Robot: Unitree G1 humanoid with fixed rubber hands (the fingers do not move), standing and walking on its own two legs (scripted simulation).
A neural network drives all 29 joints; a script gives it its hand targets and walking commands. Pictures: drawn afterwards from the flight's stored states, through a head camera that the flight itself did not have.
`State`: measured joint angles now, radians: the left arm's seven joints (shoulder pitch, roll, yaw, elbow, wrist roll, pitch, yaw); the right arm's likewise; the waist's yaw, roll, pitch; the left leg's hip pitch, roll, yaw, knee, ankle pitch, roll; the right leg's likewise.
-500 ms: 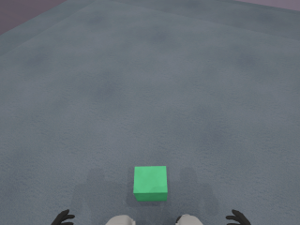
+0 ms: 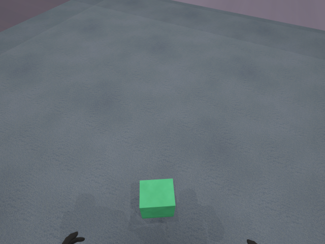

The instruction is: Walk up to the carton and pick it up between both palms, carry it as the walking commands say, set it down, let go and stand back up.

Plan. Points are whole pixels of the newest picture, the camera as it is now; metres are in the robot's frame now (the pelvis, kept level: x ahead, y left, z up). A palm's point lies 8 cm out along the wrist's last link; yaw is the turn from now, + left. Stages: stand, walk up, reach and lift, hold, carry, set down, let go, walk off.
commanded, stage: walk up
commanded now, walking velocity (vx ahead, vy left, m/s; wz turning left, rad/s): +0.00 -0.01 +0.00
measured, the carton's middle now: (157, 199) +0.44 +0.03 -0.67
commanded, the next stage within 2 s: stand in 0.38 s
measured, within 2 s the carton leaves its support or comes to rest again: neither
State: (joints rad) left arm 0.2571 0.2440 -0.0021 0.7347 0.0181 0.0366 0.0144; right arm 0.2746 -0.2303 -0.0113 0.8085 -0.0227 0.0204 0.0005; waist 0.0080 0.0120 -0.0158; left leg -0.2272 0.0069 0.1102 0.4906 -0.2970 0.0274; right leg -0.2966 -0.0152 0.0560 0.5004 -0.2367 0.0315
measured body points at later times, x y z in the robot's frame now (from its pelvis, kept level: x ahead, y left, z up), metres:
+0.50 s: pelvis -0.02 +0.00 +0.00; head -0.01 -0.01 +0.45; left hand +0.08 +0.26 -0.11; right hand +0.07 -0.25 -0.14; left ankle -0.02 +0.10 -0.74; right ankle +0.02 -0.14 -0.74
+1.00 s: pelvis -0.01 -0.01 -0.01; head +0.05 -0.03 +0.43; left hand +0.16 +0.24 -0.11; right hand +0.16 -0.24 -0.13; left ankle -0.02 +0.10 -0.74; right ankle +0.02 -0.14 -0.74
